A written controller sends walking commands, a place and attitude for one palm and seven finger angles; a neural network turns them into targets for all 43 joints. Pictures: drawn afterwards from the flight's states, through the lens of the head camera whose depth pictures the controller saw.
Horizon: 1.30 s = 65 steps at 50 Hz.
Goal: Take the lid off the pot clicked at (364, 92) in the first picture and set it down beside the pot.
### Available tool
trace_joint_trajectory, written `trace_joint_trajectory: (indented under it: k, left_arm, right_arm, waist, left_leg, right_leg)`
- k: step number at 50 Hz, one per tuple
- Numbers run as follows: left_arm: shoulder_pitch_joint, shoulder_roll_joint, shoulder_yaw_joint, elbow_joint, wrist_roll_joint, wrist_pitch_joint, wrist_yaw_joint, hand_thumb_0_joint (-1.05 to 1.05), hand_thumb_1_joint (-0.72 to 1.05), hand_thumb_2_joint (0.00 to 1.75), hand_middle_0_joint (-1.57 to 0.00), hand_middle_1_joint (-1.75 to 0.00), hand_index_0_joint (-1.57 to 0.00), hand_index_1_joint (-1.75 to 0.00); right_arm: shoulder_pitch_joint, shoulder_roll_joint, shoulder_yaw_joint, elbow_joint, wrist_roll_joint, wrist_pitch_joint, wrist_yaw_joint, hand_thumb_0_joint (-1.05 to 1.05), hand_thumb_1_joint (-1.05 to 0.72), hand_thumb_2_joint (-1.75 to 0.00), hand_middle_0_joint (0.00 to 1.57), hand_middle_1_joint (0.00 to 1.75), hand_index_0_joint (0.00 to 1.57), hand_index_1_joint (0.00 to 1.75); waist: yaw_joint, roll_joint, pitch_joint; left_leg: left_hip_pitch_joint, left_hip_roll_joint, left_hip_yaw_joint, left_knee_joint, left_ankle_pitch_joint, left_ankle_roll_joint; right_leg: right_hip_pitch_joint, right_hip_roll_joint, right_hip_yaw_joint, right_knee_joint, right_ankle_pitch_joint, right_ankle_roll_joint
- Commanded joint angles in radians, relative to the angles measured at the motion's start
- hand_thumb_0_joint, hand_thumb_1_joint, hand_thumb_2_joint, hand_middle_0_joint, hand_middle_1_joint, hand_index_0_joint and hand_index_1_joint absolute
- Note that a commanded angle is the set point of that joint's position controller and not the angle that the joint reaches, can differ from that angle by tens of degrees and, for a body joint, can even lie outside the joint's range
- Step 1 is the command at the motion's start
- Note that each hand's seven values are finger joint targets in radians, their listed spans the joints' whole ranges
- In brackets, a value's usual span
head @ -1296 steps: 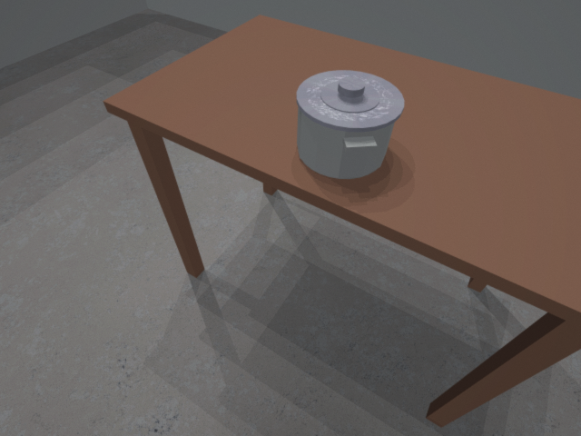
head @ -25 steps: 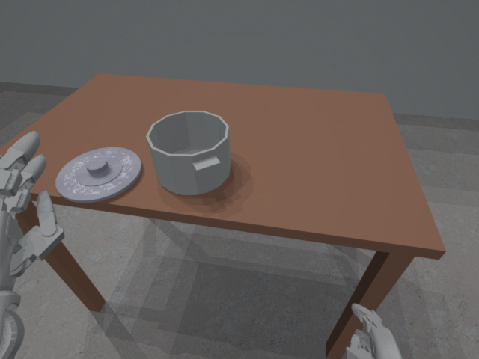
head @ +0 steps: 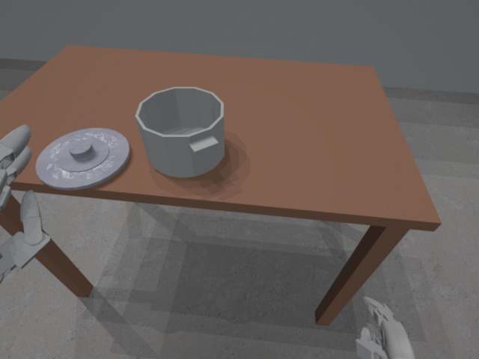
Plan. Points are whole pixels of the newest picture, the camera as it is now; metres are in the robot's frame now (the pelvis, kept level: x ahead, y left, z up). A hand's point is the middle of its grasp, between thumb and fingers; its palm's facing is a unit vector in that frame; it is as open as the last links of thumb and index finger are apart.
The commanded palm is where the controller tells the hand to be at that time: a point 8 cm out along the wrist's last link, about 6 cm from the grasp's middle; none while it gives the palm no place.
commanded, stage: step back with the hand held close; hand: left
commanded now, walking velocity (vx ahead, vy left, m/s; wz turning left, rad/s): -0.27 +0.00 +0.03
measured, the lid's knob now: (81, 148) +0.50 +0.39 +0.04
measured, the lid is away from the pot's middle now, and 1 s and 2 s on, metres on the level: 0.23 0.23 0.23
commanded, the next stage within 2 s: stop stepping back and stand still in 1.42 s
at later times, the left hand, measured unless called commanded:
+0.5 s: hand out of the picture +0.13 +0.24 +0.22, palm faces +0.43 -0.79 -0.43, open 7.4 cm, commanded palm +0.06 +0.29 +0.23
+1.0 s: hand out of the picture +0.10 +0.25 +0.22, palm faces +0.39 -0.81 -0.44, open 7.4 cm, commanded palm +0.03 +0.30 +0.23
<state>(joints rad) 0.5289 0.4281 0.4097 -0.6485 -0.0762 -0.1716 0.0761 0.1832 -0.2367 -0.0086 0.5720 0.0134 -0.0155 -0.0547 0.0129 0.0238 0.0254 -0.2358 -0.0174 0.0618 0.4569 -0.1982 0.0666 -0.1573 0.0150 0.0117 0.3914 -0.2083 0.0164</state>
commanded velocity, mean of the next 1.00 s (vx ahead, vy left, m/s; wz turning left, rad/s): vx -0.34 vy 0.00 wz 0.01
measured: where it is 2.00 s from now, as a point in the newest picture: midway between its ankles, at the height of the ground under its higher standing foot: outside the picture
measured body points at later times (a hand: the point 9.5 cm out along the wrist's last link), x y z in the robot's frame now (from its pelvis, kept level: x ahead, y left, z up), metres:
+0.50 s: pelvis -0.06 +0.01 -0.01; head -0.05 +0.02 +0.44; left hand +0.10 +0.28 +0.24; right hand +0.10 -0.23 -0.09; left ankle +0.03 +0.07 -0.74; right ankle -0.01 -0.13 -0.74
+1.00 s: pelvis -0.10 +0.02 -0.01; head -0.08 +0.05 +0.44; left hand +0.07 +0.29 +0.24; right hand +0.07 -0.22 -0.08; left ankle +0.03 +0.07 -0.74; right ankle -0.11 -0.12 -0.73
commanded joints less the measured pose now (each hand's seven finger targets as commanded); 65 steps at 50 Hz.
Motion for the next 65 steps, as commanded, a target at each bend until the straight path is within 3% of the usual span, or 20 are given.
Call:
trace_joint_trajectory:
  k: [1, 4, 9, 14, 22, 25, 28, 33, 37, 40, 44, 48, 52, 55, 57, 59, 61, 62, 64, 65]
  left_arm:
    - [0.016, 0.193, 0.169, -0.266, -0.009, -0.078, 0.034, 0.0, 0.9, 0.9, -0.2, -0.3, -0.2, -0.3]
    - [0.031, 0.204, 0.193, -0.298, -0.006, -0.091, 0.043, 0.0, 0.9, 0.9, -0.2, -0.3, -0.2, -0.3]
    - [-0.006, 0.184, 0.207, -0.249, 0.004, -0.101, 0.057, 0.0, 0.9, 0.9, -0.2, -0.3, -0.2, -0.3]
    - [-0.023, 0.18, 0.199, -0.234, 0.01, -0.111, 0.063, 0.0, 0.9, 0.9, -0.2, -0.3, -0.2, -0.3]
    - [-0.054, 0.166, 0.157, -0.232, 0.017, -0.134, 0.09, 0.0, 0.9, 0.9, -0.2, -0.3, -0.2, -0.3]
    - [-0.051, 0.172, 0.163, -0.243, 0.018, -0.143, 0.096, 0.0, 0.9, 0.9, -0.2, -0.3, -0.2, -0.3]
    - [-0.059, 0.166, 0.187, -0.254, 0.034, -0.158, 0.092, 0.0, 0.9, 0.9, -0.2, -0.3, -0.2, -0.3]
    - [-0.018, 0.176, 0.195, -0.261, 0.018, -0.157, 0.079, 0.0, 0.9, 0.9, -0.2, -0.3, -0.2, -0.3]
    - [-0.06, 0.204, 0.187, -0.244, 0.002, -0.177, 0.078, 0.0, 0.9, 0.9, -0.2, -0.3, -0.2, -0.3]
    - [-0.052, 0.205, 0.174, -0.265, 0.0, -0.184, 0.083, 0.0, 0.9, 0.9, -0.2, -0.3, -0.2, -0.3]
    - [-0.042, 0.216, 0.182, -0.262, -0.004, -0.182, 0.084, 0.0, 0.9, 0.9, -0.2, -0.3, -0.2, -0.3]
    - [-0.052, 0.216, 0.223, -0.251, -0.01, -0.173, 0.078, 0.0, 0.9, 0.9, -0.2, -0.3, -0.2, -0.3]
    - [0.001, 0.198, 0.184, -0.277, -0.017, -0.172, 0.07, 0.0, 0.9, 0.9, -0.2, -0.3, -0.2, -0.3]
    - [-0.082, 0.216, 0.146, -0.299, -0.002, -0.184, 0.08, 0.0, 0.9, 0.9, -0.2, -0.3, -0.2, -0.3]
    - [-0.105, 0.203, 0.143, -0.247, 0.012, -0.158, 0.087, 0.0, 0.9, 0.9, -0.2, -0.3, -0.2, -0.3]
    - [-0.145, 0.193, 0.129, -0.241, 0.015, -0.149, 0.084, 0.0, 0.9, 0.9, -0.2, -0.3, -0.2, -0.3]
    - [-0.133, 0.185, 0.141, -0.225, 0.008, -0.157, 0.079, 0.0, 0.9, 0.9, -0.2, -0.3, -0.2, -0.3]
    - [-0.107, 0.203, 0.161, -0.218, -0.004, -0.173, 0.072, 0.0, 0.9, 0.9, -0.2, -0.3, -0.2, -0.3]
    - [-0.065, 0.208, 0.19, -0.245, -0.014, -0.171, 0.067, 0.0, 0.9, 0.9, -0.2, -0.3, -0.2, -0.3]
    - [-0.043, 0.208, 0.203, -0.25, -0.023, -0.16, 0.069, 0.0, 0.9, 0.9, -0.2, -0.3, -0.2, -0.3]
  right_arm:
    - [-0.083, -0.119, -0.047, -0.19, 0.007, -0.038, -0.012, 0.0, -0.9, -0.9, 0.2, 0.3, 0.2, 0.3]
    - [-0.077, -0.125, -0.05, -0.201, 0.002, -0.051, -0.013, 0.0, -0.9, -0.9, 0.2, 0.3, 0.2, 0.3]
    - [-0.05, -0.127, -0.056, -0.199, 0.002, -0.08, -0.018, 0.0, -0.9, -0.9, 0.2, 0.3, 0.2, 0.3]
    - [-0.025, -0.124, -0.062, -0.185, 0.008, -0.093, -0.022, 0.0, -0.9, -0.9, 0.2, 0.3, 0.2, 0.3]
    - [-0.019, -0.109, -0.056, -0.147, -0.002, -0.101, -0.025, 0.0, -0.9, -0.9, 0.2, 0.3, 0.2, 0.3]
    - [-0.034, -0.113, -0.054, -0.152, -0.001, -0.105, -0.031, 0.0, -0.9, -0.9, 0.2, 0.3, 0.2, 0.3]
    - [-0.055, -0.135, -0.057, -0.172, -0.008, -0.118, -0.033, 0.0, -0.9, -0.9, 0.2, 0.3, 0.2, 0.3]
    - [-0.044, -0.103, -0.069, -0.16, -0.018, -0.132, -0.017, 0.0, -0.9, -0.9, 0.2, 0.3, 0.2, 0.3]
    - [-0.037, -0.096, -0.06, -0.121, -0.025, -0.124, -0.008, 0.0, -0.9, -0.9, 0.2, 0.3, 0.2, 0.3]
    - [-0.029, -0.098, -0.079, -0.099, -0.004, -0.116, -0.01, 0.0, -0.9, -0.9, 0.2, 0.3, 0.2, 0.3]
    - [-0.072, -0.101, -0.067, -0.121, -0.009, -0.108, -0.018, 0.0, -0.9, -0.9, 0.2, 0.3, 0.2, 0.3]
    - [-0.068, -0.106, -0.068, -0.143, -0.036, -0.117, -0.02, 0.0, -0.9, -0.9, 0.2, 0.3, 0.2, 0.3]
    - [-0.037, -0.083, -0.079, -0.139, -0.033, -0.115, -0.003, 0.0, -0.9, -0.9, 0.2, 0.3, 0.2, 0.3]
    - [-0.01, -0.078, -0.065, -0.104, -0.028, -0.113, -0.005, 0.0, -0.9, -0.9, 0.2, 0.3, 0.2, 0.3]
    - [-0.012, -0.081, -0.072, -0.086, -0.021, -0.114, -0.009, 0.0, -0.9, -0.9, 0.2, 0.3, 0.2, 0.3]
    - [-0.037, -0.078, -0.058, -0.086, -0.018, -0.105, -0.01, 0.0, -0.9, -0.9, 0.2, 0.3, 0.2, 0.3]
    - [-0.064, -0.111, -0.055, -0.107, -0.017, -0.116, -0.027, 0.0, -0.9, -0.9, 0.2, 0.3, 0.2, 0.3]
    - [-0.072, -0.108, -0.061, -0.115, -0.011, -0.128, -0.023, 0.0, -0.9, -0.9, 0.2, 0.3, 0.2, 0.3]
    - [-0.053, -0.105, -0.062, -0.128, -0.049, -0.146, -0.019, 0.0, -0.9, -0.9, 0.2, 0.3, 0.2, 0.3]
    - [-0.03, -0.088, -0.065, -0.117, -0.056, -0.15, -0.013, 0.0, -0.9, -0.9, 0.2, 0.3, 0.2, 0.3]
  waist:
    - [0.009, 0.08, -0.187]
    - [0.011, 0.156, -0.163]
    - [-0.005, 0.122, -0.086]
    - [-0.024, -0.013, -0.101]
    - [-0.04, -0.035, -0.079]
    - [-0.038, 0.024, -0.071]
    - [-0.028, 0.232, -0.06]
    - [-0.017, 0.122, -0.118]
    - [-0.04, 0.001, -0.118]
    - [-0.046, -0.077, -0.205]
    - [-0.043, 0.049, -0.116]
    - [-0.022, 0.246, -0.117]
    - [-0.021, 0.135, -0.22]
    - [-0.047, -0.093, -0.177]
    - [-0.054, -0.173, -0.107]
    - [-0.068, -0.112, -0.037]
    - [-0.044, 0.153, -0.005]
    - [-0.03, 0.223, -0.081]
    - [-0.03, 0.274, -0.128]
    - [-0.028, 0.187, -0.159]
  left_leg:
    - [0.07, 0.148, -0.158, -0.078, 0.318, -0.007]
    - [-0.037, 0.183, -0.199, -0.144, 0.174, 0.007]
    - [-0.277, 0.207, -0.246, -0.203, -0.263, 0.029]
    - [-0.207, 0.15, -0.217, -0.118, -0.319, 0.003]
    - [-0.046, 0.089, -0.175, 0.075, -0.212, -0.028]
    - [-0.098, 0.128, -0.217, -0.027, -0.264, -0.02]
    - [-0.392, 0.253, -0.352, -0.298, -0.571, 0.028]
    - [-0.279, 0.241, -0.293, -0.224, -0.338, 0.014]
    - [-0.063, 0.117, -0.164, 0.007, -0.085, -0.047]
    - [0.113, 0.09, -0.129, 0.154, 0.019, -0.062]
    - [0.073, 0.14, -0.199, 0.038, -0.032, -0.055]
    - [-0.312, 0.306, -0.41, -0.406, -0.495, -0.031]
    - [-0.122, 0.224, -0.235, -0.218, -0.263, -0.07]
    - [0.116, 0.064, -0.102, 0.22, -0.107, -0.096]
    - [0.088, 0.042, -0.128, 0.38, -0.153, -0.081]
    - [0.026, 0.065, -0.154, 0.233, -0.089, -0.071]
    - [-0.113, 0.175, -0.287, -0.125, 0.142, -0.033]
    - [-0.151, 0.259, -0.361, -0.245, -0.027, -0.017]
    - [-0.232, 0.339, -0.516, -0.369, -0.267, 0.028]
    - [-0.197, 0.336, -0.488, -0.337, -0.22, 0.036]
  right_leg:
    - [0.0, -0.04, 0.022, 0.058, 0.197, -0.017]
    - [0.02, -0.017, 0.006, 0.141, 0.067, -0.015]
    - [0.069, -0.012, 0.016, 0.213, -0.029, -0.018]
    - [-0.037, -0.049, 0.062, 0.089, -0.057, -0.038]
    - [-0.277, -0.137, 0.14, -0.065, -0.163, -0.082]
    - [-0.238, -0.081, 0.085, -0.009, -0.172, -0.059]
    - [0.013, 0.038, -0.005, 0.262, -0.158, -0.021]
    - [-0.006, 0.029, 0.0, 0.191, -0.163, -0.036]
    - [-0.181, -0.12, 0.165, -0.059, 0.051, -0.094]
    - [-0.254, -0.15, 0.141, -0.057, 0.126, -0.096]
    - [-0.311, -0.071, 0.067, -0.008, -0.022, -0.066]
    - [0.022, 0.091, -0.012, 0.305, -0.262, -0.048]
    - [-0.008, 0.016, 0.008, 0.049, -0.203, -0.08]
    - [-0.345, -0.24, 0.223, -0.192, -0.096, -0.156]
    - [-0.46, -0.296, 0.219, -0.196, -0.157, -0.167]
    - [-0.401, -0.223, 0.121, -0.087, 0.015, -0.126]
    - [-0.224, 0.002, -0.003, 0.116, 0.032, -0.033]
    - [-0.122, 0.057, -0.009, 0.237, -0.132, -0.031]
    - [-0.109, 0.089, 0.071, 0.465, -0.329, -0.034]
    - [-0.122, 0.08, 0.086, 0.482, -0.32, -0.037]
